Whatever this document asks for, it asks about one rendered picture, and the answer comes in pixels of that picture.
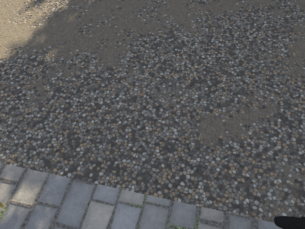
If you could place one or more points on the robot right hand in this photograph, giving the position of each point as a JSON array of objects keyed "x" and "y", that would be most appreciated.
[{"x": 285, "y": 222}]

